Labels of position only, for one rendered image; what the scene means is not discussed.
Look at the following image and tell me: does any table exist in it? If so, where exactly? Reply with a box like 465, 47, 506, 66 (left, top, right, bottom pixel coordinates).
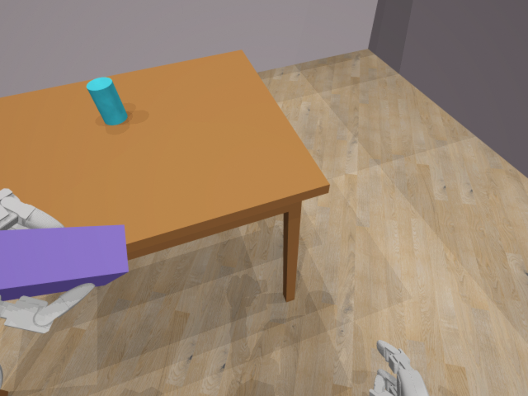
0, 50, 330, 396

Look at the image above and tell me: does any right robot hand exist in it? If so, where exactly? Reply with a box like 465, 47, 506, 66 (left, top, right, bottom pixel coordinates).
370, 340, 429, 396

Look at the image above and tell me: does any sponge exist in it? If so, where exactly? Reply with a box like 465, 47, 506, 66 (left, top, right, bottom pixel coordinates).
0, 224, 129, 301

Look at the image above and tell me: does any left robot hand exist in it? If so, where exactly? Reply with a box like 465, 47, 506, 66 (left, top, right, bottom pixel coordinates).
0, 188, 95, 334

